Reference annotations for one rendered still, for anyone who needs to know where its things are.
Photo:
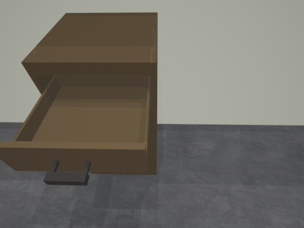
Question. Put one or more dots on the drawer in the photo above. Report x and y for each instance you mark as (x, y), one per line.
(101, 119)

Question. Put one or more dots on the handle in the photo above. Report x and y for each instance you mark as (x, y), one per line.
(67, 178)

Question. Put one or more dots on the cabinet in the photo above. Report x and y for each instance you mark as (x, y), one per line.
(101, 44)

